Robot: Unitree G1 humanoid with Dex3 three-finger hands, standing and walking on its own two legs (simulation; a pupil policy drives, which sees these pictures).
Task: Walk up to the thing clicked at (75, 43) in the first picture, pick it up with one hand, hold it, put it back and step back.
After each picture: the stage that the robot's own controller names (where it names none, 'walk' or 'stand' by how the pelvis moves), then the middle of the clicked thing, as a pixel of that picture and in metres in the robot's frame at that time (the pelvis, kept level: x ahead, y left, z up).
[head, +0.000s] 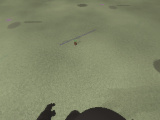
stand; (75, 42) +1.59 +0.48 -0.72
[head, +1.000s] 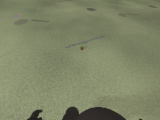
walk; (81, 47) +1.48 +0.24 -0.70
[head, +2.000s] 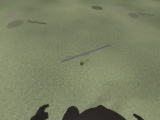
walk; (81, 62) +0.95 +0.17 -0.71
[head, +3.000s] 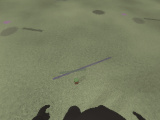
walk; (76, 81) +0.57 +0.21 -0.71
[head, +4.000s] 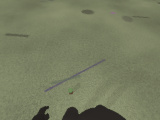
stand; (70, 91) +0.40 +0.24 -0.71
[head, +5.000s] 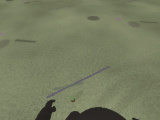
stand; (72, 98) +0.33 +0.24 -0.72
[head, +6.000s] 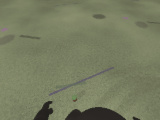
stand; (74, 98) +0.32 +0.21 -0.71
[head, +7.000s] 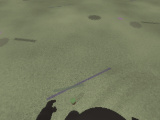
stand; (73, 101) +0.30 +0.20 -0.72
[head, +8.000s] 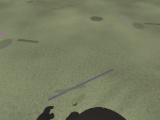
stand; (74, 102) +0.29 +0.20 -0.73
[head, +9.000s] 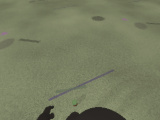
stand; (74, 103) +0.28 +0.20 -0.73
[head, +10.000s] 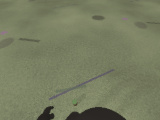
stand; (74, 102) +0.28 +0.19 -0.73
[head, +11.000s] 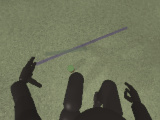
go down; (71, 69) +0.35 +0.22 -0.41
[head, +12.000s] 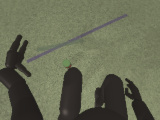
go down; (67, 64) +0.37 +0.25 -0.31
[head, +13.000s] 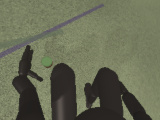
close in; (47, 62) +0.34 +0.28 -0.23
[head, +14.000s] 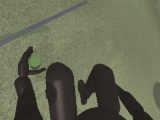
close; (35, 63) +0.34 +0.29 -0.21
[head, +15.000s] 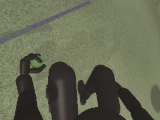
lift; (36, 62) +0.33 +0.29 -0.22
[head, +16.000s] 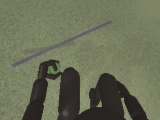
lift; (54, 69) +0.29 +0.28 -0.10
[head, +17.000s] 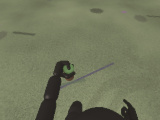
lift; (69, 72) +0.32 +0.17 +0.03
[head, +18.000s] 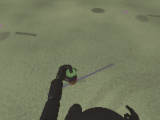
hold; (71, 76) +0.31 +0.16 -0.01
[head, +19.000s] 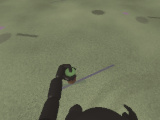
hold; (71, 76) +0.31 +0.17 -0.01
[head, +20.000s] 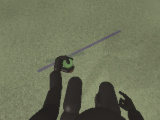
crouch; (68, 66) +0.36 +0.19 -0.10
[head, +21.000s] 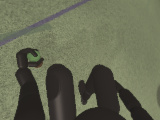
lower; (35, 59) +0.35 +0.29 -0.22
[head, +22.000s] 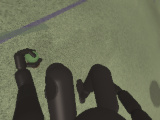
lower; (33, 60) +0.35 +0.29 -0.22
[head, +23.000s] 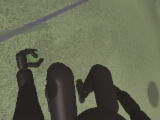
lower; (34, 60) +0.35 +0.29 -0.23
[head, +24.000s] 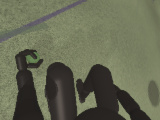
lower; (34, 60) +0.34 +0.29 -0.22
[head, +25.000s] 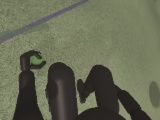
loosen; (36, 61) +0.34 +0.28 -0.22
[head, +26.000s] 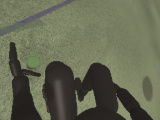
withdraw; (33, 63) +0.33 +0.27 -0.22
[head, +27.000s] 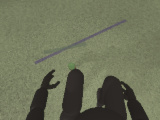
walk; (72, 67) +0.37 +0.23 -0.35
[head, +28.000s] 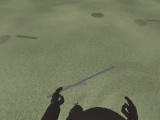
stand; (75, 101) +0.29 +0.17 -0.66
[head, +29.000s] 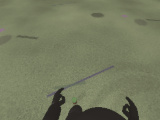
stand; (74, 100) +0.30 +0.19 -0.67
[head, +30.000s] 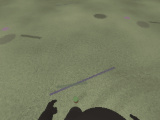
stand; (75, 100) +0.31 +0.18 -0.70
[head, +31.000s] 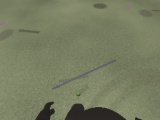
walk; (78, 93) +0.33 +0.17 -0.71
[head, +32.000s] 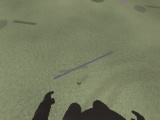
walk; (79, 81) +0.46 +0.13 -0.71
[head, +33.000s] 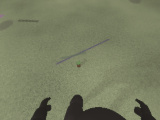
walk; (78, 64) +0.75 +0.27 -0.69
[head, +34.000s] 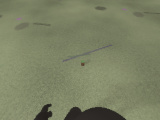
stand; (82, 63) +0.94 +0.21 -0.71
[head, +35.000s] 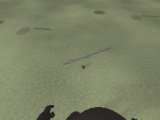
stand; (83, 65) +0.94 +0.20 -0.73
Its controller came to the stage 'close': yes
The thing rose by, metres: 0.70
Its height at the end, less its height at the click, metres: +0.00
